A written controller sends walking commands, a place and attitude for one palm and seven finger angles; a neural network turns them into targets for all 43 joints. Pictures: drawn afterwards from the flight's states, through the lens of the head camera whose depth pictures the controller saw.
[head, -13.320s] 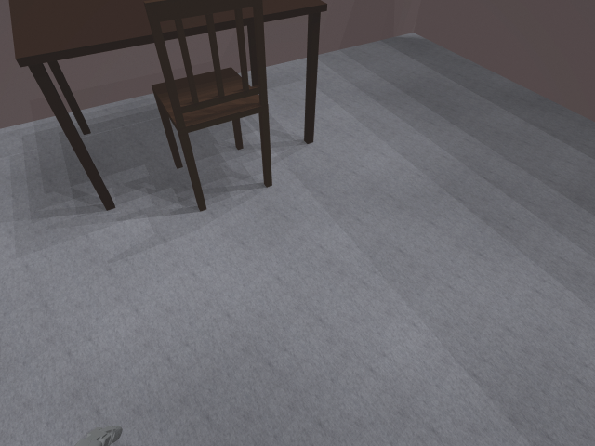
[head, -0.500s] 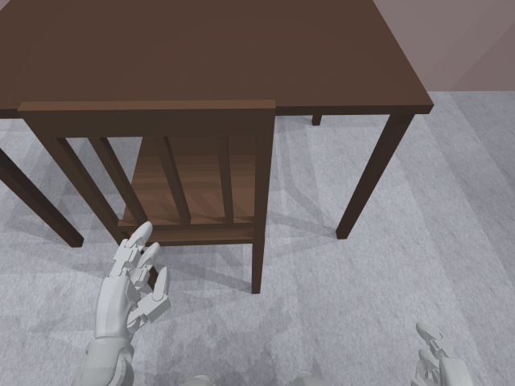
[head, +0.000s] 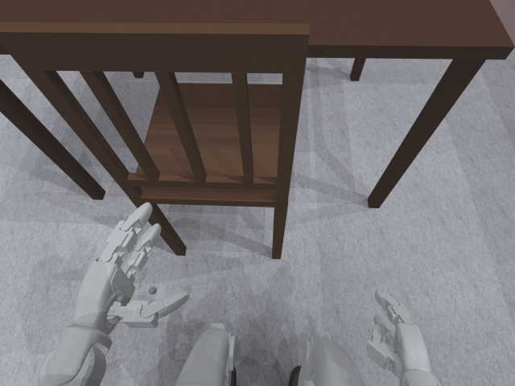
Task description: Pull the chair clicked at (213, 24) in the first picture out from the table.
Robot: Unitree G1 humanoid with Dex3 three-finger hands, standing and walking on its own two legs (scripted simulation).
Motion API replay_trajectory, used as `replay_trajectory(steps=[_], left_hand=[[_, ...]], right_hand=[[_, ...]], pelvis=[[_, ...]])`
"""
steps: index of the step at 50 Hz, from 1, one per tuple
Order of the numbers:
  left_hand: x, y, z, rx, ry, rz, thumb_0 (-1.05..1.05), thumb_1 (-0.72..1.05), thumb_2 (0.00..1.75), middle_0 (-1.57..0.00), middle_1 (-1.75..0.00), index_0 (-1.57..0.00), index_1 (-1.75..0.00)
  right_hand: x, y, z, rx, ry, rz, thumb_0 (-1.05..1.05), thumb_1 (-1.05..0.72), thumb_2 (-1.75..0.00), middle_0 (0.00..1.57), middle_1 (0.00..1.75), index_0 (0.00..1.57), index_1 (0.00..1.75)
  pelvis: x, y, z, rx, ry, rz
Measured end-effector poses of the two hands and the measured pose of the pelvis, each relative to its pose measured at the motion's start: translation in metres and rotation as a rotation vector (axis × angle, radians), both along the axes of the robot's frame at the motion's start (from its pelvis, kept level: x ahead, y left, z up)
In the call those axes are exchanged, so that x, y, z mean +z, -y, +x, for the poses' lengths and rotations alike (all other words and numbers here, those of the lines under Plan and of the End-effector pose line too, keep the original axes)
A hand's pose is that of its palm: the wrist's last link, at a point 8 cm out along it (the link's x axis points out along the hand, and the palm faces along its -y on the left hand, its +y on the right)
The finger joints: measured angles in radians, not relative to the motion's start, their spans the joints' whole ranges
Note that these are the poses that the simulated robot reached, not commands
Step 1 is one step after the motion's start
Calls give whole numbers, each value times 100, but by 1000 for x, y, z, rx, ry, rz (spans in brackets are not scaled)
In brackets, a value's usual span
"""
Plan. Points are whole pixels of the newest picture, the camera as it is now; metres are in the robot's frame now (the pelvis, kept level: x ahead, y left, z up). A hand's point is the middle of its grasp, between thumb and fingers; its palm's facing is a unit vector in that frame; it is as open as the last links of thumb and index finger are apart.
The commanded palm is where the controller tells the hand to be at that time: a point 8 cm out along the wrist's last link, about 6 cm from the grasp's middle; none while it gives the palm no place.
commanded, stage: raise the hand toward the chair's back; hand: left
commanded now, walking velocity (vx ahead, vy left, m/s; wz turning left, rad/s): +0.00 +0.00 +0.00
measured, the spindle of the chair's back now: (186, 135) +0.51 +0.16 +0.02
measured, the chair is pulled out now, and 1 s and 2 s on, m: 0.00 0.00 0.00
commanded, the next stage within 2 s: aim the fingers beside a spindle in 1.28 s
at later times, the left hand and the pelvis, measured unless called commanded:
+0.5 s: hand (93, 278) +0.24 +0.22 +0.08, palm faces +0.08 -0.99 -0.08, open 16.5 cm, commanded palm +0.21 +0.27 +0.07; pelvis +0.01 +0.02 +0.02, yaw +0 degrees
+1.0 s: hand (99, 267) +0.26 +0.22 +0.06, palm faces -0.02 -1.00 -0.05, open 16.9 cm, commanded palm +0.24 +0.28 +0.07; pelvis +0.01 +0.03 +0.03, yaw -1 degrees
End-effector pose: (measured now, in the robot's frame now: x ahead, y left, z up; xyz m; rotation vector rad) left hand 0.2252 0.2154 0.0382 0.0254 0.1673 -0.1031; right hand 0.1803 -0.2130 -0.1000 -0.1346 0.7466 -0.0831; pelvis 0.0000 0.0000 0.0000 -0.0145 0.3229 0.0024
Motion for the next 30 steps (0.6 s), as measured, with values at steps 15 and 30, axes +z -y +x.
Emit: replay_trajectory(steps=[15,30], left_hand=[[14,-32,-11,89,94,40,0,-20,43,-8,-13,-8,-12],[30,-60,-5,138,101,49,-1,-47,31,-6,-9,-6,-8]], right_hand=[[29,37,-21,-45,-6,-157,2,-91,-90,20,30,20,30],[47,-17,16,65,97,-73,1,-90,-90,20,30,20,30]], pelvis=[[9,-15,4,-6,6,-11],[21,-24,5,7,35,-25]])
